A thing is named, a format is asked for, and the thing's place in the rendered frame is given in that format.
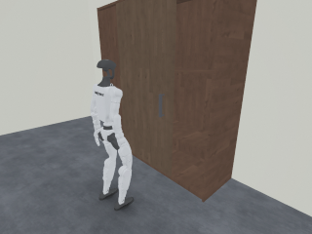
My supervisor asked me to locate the robot left upper arm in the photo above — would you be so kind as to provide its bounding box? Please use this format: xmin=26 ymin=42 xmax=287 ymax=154
xmin=90 ymin=84 xmax=98 ymax=113

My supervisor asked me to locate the wardrobe door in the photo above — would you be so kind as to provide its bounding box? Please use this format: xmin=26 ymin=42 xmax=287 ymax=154
xmin=100 ymin=6 xmax=124 ymax=133
xmin=116 ymin=0 xmax=176 ymax=176

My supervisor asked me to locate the robot left forearm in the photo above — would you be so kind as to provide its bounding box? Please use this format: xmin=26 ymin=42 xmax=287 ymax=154
xmin=90 ymin=110 xmax=101 ymax=132

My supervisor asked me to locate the right robot hand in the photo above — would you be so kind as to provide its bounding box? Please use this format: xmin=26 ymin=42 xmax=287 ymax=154
xmin=119 ymin=144 xmax=133 ymax=166

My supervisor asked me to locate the left robot hand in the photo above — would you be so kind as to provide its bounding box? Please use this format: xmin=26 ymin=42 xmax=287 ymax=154
xmin=94 ymin=130 xmax=104 ymax=146

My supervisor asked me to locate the right robot foot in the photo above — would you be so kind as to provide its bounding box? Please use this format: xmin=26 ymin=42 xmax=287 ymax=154
xmin=114 ymin=197 xmax=135 ymax=212

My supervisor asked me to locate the robot right forearm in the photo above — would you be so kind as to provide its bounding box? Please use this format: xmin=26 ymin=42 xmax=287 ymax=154
xmin=112 ymin=114 xmax=127 ymax=147

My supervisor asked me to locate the robot right shin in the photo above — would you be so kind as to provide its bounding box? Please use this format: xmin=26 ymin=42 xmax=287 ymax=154
xmin=118 ymin=169 xmax=132 ymax=204

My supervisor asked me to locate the robot right upper arm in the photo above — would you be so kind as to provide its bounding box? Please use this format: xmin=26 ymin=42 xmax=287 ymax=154
xmin=109 ymin=87 xmax=123 ymax=122

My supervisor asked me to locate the handle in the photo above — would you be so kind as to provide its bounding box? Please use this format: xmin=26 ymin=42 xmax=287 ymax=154
xmin=158 ymin=94 xmax=165 ymax=118

